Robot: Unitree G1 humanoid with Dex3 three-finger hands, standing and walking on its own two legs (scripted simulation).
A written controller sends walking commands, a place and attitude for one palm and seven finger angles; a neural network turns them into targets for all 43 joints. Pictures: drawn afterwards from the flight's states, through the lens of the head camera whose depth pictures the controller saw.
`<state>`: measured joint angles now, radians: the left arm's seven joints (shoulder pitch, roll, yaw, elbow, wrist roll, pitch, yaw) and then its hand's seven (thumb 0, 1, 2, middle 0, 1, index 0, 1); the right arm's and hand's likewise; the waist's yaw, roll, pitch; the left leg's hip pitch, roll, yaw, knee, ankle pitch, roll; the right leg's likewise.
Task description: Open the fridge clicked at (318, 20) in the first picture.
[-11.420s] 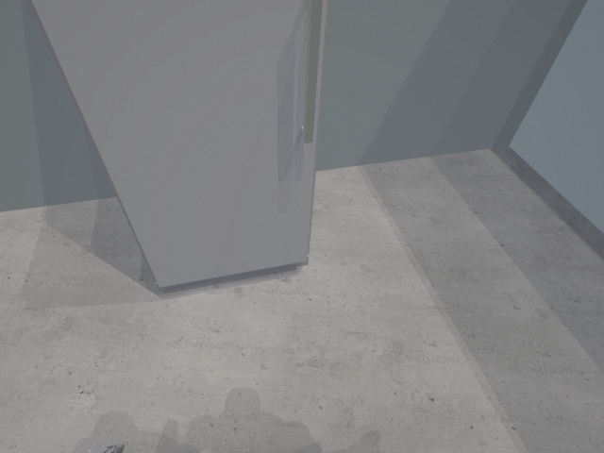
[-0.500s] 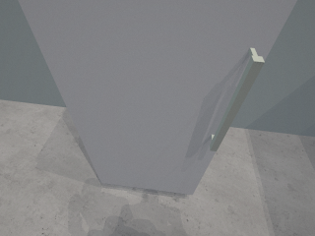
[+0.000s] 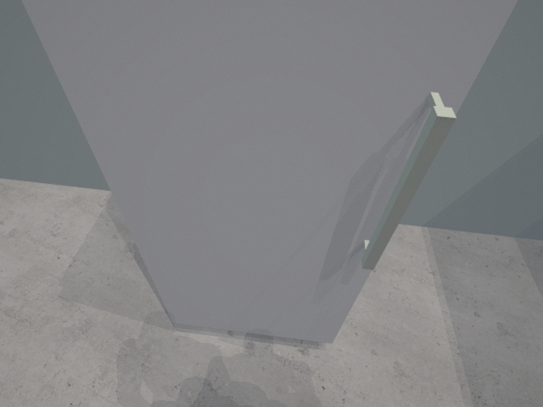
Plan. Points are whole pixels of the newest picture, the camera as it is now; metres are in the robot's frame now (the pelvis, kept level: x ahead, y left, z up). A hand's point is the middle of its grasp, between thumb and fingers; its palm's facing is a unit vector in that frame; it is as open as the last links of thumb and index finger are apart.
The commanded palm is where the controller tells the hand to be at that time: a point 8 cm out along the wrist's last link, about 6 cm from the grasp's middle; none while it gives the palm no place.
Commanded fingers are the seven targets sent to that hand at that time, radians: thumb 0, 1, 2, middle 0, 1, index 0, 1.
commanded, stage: look again from close up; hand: right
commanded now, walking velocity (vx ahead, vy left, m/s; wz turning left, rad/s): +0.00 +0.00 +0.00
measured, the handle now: (394, 198) +0.43 -0.17 +0.09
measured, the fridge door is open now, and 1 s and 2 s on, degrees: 0 0 0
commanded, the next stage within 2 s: raise the hand to about handle height in 0.40 s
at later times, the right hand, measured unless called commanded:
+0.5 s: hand out of the picture +0.01 -0.17 -0.17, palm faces +0.02 +0.98 -0.22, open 7.4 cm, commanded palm +0.09 -0.22 -0.08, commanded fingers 0.00 -0.88 -0.89 0.20 0.31 0.20 0.31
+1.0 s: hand out of the picture +0.13 -0.20 -0.04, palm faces +0.21 +0.98 -0.02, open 9.0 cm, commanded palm +0.14 -0.25 +0.00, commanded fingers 0.00 -0.29 -0.64 0.24 0.69 0.24 0.69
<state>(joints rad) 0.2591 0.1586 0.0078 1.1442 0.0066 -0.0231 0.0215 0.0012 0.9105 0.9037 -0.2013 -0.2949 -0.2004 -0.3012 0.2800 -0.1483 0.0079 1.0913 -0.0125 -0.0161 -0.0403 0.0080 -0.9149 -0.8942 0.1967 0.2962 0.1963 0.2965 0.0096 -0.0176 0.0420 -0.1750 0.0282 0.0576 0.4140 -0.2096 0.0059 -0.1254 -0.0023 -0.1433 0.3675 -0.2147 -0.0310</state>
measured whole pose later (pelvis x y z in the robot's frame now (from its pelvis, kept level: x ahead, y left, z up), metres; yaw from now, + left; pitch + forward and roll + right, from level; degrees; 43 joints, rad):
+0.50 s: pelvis +0.00 +0.01 +0.00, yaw +0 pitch -2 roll -1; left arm 0.26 0.17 0.01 1.15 0.01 -0.02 0.02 0.00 0.91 0.90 -0.20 -0.29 -0.20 -0.30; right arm 0.28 -0.16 0.01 1.10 -0.01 -0.02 -0.03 0.01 -0.91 -0.89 0.20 0.30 0.20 0.30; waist 0.01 -0.02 0.04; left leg -0.16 0.02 0.07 0.39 -0.20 0.02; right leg -0.11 -0.01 -0.13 0.35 -0.20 -0.02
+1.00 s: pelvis -0.01 +0.02 -0.06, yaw -4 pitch +7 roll +0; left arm 0.17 0.28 0.05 0.48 -0.02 -0.24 0.03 0.01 0.91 0.90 -0.20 -0.30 -0.20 -0.30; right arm 0.52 -0.20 -0.19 0.06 0.26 -0.40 0.26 0.01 -0.52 -0.73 0.23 0.54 0.23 0.54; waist -0.04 0.03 -0.08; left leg -0.61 0.04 0.14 0.93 -0.45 0.05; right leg -0.62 -0.04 -0.04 0.95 -0.45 -0.01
